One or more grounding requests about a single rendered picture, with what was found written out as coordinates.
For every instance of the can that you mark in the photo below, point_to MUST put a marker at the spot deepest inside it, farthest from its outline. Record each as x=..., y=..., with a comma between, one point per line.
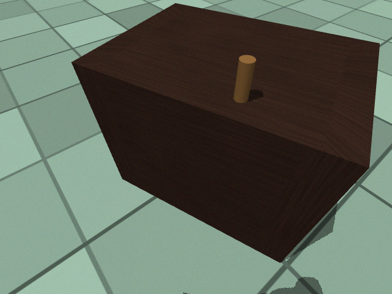
x=246, y=65

